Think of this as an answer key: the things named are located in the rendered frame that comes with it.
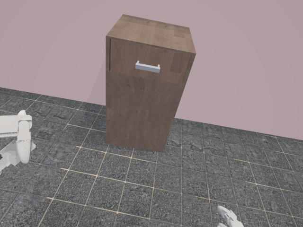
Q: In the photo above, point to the drawer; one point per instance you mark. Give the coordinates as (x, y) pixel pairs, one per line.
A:
(124, 56)

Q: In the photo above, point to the handle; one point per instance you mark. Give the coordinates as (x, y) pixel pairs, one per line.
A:
(147, 67)

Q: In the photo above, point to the robot right hand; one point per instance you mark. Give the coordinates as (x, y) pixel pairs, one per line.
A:
(229, 217)

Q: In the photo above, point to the robot left hand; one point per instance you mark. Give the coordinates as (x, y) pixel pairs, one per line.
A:
(19, 126)

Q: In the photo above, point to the cabinet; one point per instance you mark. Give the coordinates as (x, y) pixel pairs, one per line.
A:
(140, 111)

